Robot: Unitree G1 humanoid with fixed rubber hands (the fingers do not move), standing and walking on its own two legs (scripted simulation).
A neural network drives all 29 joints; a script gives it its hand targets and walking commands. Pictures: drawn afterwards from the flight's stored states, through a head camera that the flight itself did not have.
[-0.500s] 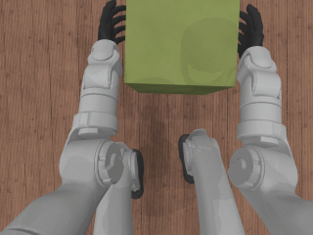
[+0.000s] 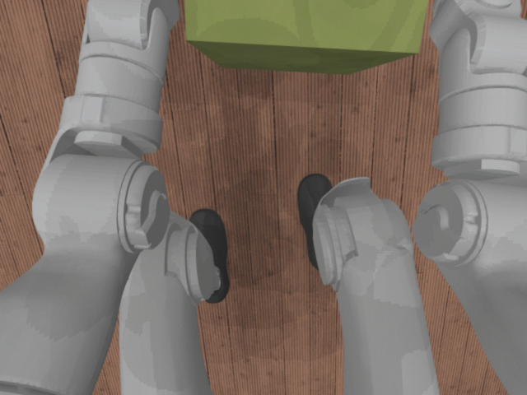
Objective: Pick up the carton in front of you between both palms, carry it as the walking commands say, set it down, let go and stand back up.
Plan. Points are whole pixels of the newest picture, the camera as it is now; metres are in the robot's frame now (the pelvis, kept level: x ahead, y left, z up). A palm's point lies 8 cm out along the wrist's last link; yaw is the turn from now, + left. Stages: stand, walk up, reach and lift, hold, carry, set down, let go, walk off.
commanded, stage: set down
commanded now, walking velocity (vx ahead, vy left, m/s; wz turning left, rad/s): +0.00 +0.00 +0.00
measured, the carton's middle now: out of the picture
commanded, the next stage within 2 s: none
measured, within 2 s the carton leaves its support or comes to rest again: rests again in 0.56 s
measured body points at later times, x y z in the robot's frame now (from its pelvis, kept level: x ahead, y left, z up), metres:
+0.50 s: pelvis -0.01 +0.01 -0.03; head +0.38 -0.04 +0.19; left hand +0.60 +0.03 -0.21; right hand +0.52 -0.27 -0.21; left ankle +0.09 +0.12 -0.37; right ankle +0.11 -0.12 -0.37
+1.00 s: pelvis -0.01 +0.01 -0.04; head +0.37 -0.03 +0.18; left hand +0.60 +0.03 -0.22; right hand +0.52 -0.28 -0.21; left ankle +0.09 +0.12 -0.37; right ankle +0.11 -0.12 -0.37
